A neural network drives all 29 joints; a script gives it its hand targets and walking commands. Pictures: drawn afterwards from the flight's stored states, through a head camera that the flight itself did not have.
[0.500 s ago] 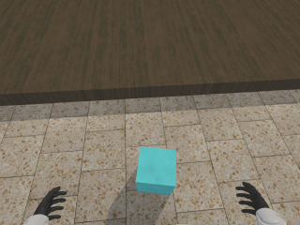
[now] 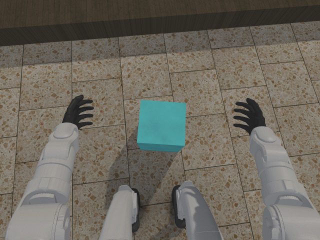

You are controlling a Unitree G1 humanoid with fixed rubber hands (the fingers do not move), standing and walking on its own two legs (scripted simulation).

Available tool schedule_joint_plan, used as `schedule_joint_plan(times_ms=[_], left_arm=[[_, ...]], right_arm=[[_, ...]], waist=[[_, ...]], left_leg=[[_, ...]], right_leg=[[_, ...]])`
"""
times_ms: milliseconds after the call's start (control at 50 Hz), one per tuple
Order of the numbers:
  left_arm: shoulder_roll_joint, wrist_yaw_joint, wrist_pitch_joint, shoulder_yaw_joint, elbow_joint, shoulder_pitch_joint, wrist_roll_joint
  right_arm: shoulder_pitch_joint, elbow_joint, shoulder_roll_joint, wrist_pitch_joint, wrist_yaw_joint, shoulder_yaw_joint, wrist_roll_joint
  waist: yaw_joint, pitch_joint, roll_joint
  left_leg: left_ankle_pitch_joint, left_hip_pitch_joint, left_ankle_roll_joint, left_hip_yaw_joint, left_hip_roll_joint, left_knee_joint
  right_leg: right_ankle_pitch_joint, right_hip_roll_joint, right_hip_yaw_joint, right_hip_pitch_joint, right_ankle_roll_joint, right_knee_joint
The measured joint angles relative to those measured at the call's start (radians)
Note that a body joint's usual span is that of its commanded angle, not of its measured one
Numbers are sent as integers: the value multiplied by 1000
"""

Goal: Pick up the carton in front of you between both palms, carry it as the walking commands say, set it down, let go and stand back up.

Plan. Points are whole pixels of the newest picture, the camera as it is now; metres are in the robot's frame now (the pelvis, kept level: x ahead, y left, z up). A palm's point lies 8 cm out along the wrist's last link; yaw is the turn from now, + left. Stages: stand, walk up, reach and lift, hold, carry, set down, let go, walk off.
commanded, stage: reach and lift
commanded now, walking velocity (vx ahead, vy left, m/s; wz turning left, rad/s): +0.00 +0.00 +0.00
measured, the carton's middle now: (161, 128) +0.49 -0.04 -0.56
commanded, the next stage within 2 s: none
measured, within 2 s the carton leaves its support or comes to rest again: neither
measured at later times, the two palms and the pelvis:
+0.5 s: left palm (103, 88) +0.54 +0.15 -0.16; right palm (226, 97) +0.49 -0.23 -0.16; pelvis -0.01 +0.00 -0.05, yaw +0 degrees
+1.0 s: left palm (118, 117) +0.51 +0.15 -0.40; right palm (207, 123) +0.47 -0.23 -0.40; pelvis -0.05 +0.01 -0.25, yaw -1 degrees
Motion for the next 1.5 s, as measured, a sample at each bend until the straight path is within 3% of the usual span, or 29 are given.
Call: schedule_joint_plan(times_ms=[140,320,500,620,720,960,1220,1380,1500], left_arm=[[28,9,22,24,125,-312,-8],[41,5,-12,99,263,-610,39],[-18,11,-100,170,223,-577,128],[-58,26,-152,190,214,-501,146],[-51,53,-169,146,203,-492,107],[66,121,-127,-53,192,-638,-116],[109,98,-156,-90,435,-871,-158],[123,114,-186,-168,407,-903,-221],[98,131,-185,-186,375,-868,-237]], right_arm=[[-295,94,-2,24,-26,-35,15],[-559,186,19,-6,-35,-129,-35],[-517,141,74,-101,-10,-202,-105],[-460,158,101,-158,-1,-233,-125],[-460,168,88,-176,-17,-209,-89],[-599,173,-38,-137,-86,-11,132],[-842,403,-61,-158,-102,33,148],[-865,401,-87,-190,-112,78,203],[-871,403,-89,-198,-111,93,207]], waist=[[-11,13,8],[-25,-2,15],[-24,-89,14],[-18,-169,16],[-17,-171,15],[-19,42,8],[-17,281,2],[-10,394,-20],[-8,370,-1]], left_leg=[[47,-193,0,-5,1,43],[64,-386,3,-4,0,78],[44,-509,5,0,-3,79],[-23,-658,0,-12,-5,216],[-92,-821,-5,-22,-10,407],[-164,-1081,-1,-13,-13,843],[-156,-1153,-6,-17,-17,1051],[-188,-1151,-21,-33,-29,1139],[-214,-1147,-22,-30,-30,1165]], right_leg=[[48,1,-4,-190,0,38],[67,1,-1,-382,3,71],[45,-1,3,-507,3,76],[-19,3,1,-653,5,207],[-85,6,2,-815,9,394],[-154,14,19,-1079,20,831],[-145,18,18,-1152,19,1039],[-184,7,3,-1146,5,1130],[-210,8,7,-1144,6,1158]])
